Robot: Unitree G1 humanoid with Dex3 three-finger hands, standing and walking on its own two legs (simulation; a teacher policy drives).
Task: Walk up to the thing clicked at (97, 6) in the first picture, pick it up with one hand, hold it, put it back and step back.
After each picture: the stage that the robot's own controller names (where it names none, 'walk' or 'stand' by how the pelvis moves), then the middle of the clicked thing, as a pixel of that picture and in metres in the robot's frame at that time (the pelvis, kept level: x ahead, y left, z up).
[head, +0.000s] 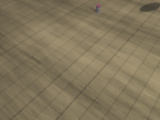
stand; (98, 8) +2.22 -0.24 -0.72
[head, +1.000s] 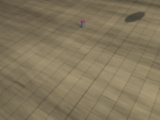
walk; (83, 24) +2.10 +0.14 -0.70
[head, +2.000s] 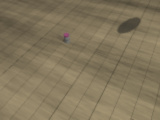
walk; (66, 38) +1.50 +0.28 -0.72
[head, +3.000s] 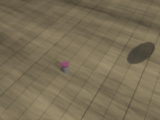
walk; (65, 67) +1.01 +0.22 -0.71
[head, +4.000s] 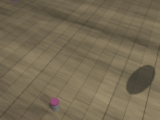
walk; (55, 104) +0.63 +0.20 -0.70
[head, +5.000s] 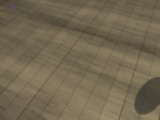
stand; out of the picture +0.40 +0.22 -0.70
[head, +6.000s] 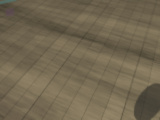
walk; out of the picture +0.36 +0.21 -0.72
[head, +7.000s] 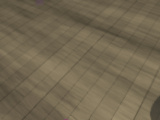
stand; out of the picture +0.43 +0.18 -0.71
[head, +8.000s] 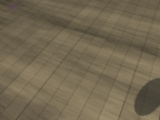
walk; out of the picture +0.41 +0.21 -0.70
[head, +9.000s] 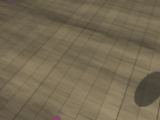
stand; out of the picture +0.45 +0.20 -0.69
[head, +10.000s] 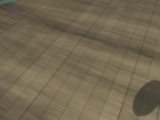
walk; out of the picture +0.43 +0.21 -0.72
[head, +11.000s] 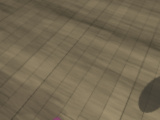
stand; out of the picture +0.41 +0.18 -0.70
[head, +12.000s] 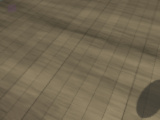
stand; out of the picture +0.38 +0.19 -0.72
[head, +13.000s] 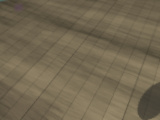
stand; out of the picture +0.40 +0.20 -0.72
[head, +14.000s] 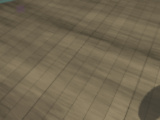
stand; out of the picture +0.40 +0.20 -0.72
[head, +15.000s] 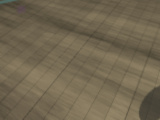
stand; out of the picture +0.39 +0.20 -0.72
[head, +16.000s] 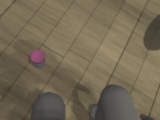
go down; (38, 60) +0.50 +0.16 -0.39
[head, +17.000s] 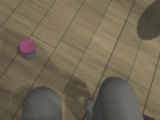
go down; (28, 50) +0.52 +0.17 -0.33
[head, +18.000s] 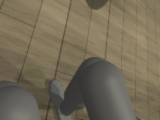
close in; out of the picture +0.52 +0.22 -0.25
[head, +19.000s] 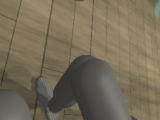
close; out of the picture +0.50 +0.24 -0.26
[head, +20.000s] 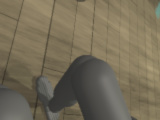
lift; out of the picture +0.49 +0.23 -0.26
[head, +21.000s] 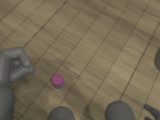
lift; (58, 82) +0.47 +0.13 -0.46
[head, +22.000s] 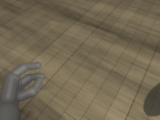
lift; out of the picture +0.41 +0.14 -0.67
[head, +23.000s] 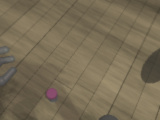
hold; (52, 95) +0.44 +0.15 -0.55
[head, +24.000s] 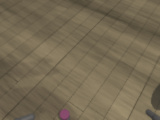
stand; (65, 116) +0.42 +0.13 -0.62
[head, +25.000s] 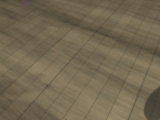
stand; out of the picture +0.40 +0.14 -0.66
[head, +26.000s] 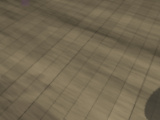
stand; out of the picture +0.40 +0.14 -0.66
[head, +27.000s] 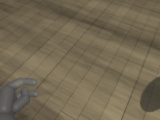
stand; out of the picture +0.41 +0.15 -0.66
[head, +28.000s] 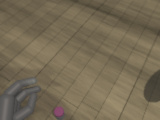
hold; (59, 113) +0.42 +0.15 -0.62
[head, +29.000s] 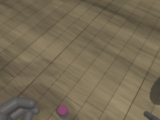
hold; (63, 112) +0.42 +0.13 -0.60
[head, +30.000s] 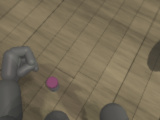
crouch; (53, 84) +0.46 +0.14 -0.49
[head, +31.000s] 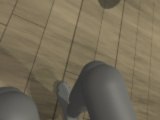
lower; out of the picture +0.50 +0.19 -0.27
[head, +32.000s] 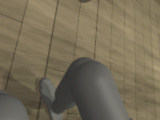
lower; out of the picture +0.49 +0.22 -0.27
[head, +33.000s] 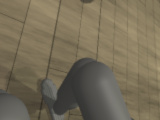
lower; out of the picture +0.49 +0.22 -0.26
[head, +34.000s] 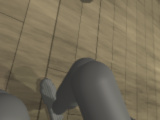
lower; out of the picture +0.49 +0.22 -0.27
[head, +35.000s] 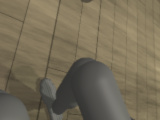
rest; out of the picture +0.50 +0.21 -0.27
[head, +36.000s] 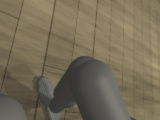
open; out of the picture +0.48 +0.21 -0.27
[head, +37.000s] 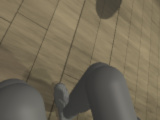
stand; out of the picture +0.49 +0.20 -0.27
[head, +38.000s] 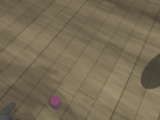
stand; (55, 103) +0.44 +0.15 -0.59
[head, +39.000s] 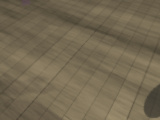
stand; out of the picture +0.41 +0.15 -0.67
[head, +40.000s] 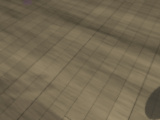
stand; out of the picture +0.41 +0.15 -0.67
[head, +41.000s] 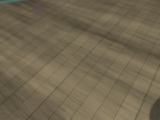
stand; out of the picture +0.42 +0.13 -0.72
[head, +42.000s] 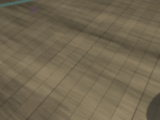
stand; out of the picture +0.41 +0.17 -0.72
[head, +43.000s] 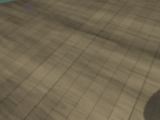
stand; out of the picture +0.39 +0.18 -0.72
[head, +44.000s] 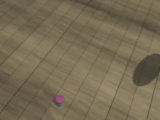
walk; (60, 101) +0.50 +0.13 -0.71
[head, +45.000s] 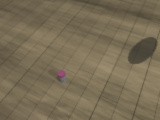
walk; (62, 76) +0.79 +0.24 -0.69
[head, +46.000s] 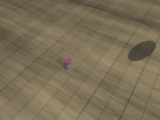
stand; (68, 64) +1.05 +0.16 -0.71
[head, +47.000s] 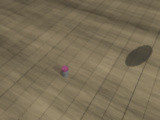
stand; (65, 71) +1.00 +0.17 -0.72
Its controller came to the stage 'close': yes
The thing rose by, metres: 0.01
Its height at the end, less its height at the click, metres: +0.00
